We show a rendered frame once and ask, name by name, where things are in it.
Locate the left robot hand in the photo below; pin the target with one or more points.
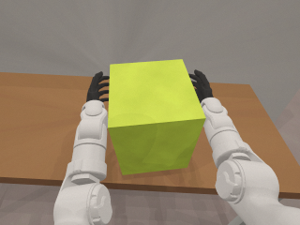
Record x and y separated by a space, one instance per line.
93 91

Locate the table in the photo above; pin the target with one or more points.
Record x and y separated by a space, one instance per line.
40 113

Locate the robot left forearm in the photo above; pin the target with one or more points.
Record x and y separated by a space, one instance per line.
88 165

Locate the right robot hand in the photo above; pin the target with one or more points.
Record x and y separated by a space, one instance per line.
203 90

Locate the robot right forearm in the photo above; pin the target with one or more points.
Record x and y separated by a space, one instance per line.
223 136

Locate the right robot upper arm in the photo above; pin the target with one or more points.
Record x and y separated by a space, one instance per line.
251 189

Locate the left robot upper arm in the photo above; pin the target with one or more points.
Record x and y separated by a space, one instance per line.
88 204

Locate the carton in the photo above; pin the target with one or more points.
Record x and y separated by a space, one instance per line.
154 116

